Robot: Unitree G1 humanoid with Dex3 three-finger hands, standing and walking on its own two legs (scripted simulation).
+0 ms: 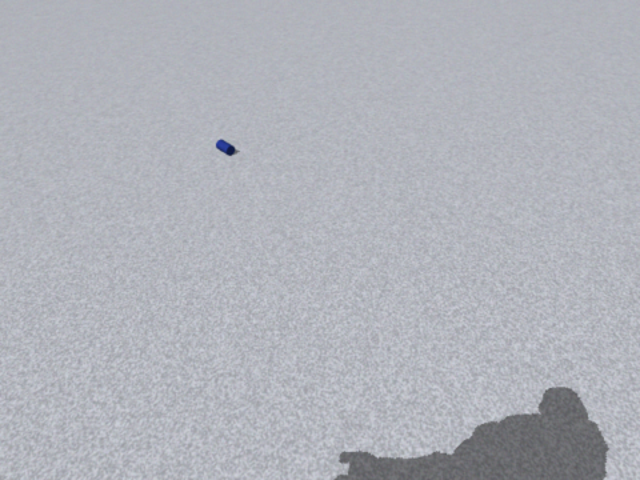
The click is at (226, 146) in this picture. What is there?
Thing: lying can
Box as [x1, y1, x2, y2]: [216, 140, 234, 154]
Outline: 217,141 217,148 227,154 231,154 234,151 233,146 223,140
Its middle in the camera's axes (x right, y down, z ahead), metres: -0.54 -0.50 +2.15
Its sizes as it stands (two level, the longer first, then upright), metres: 0.094 0.057 0.057
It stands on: the floor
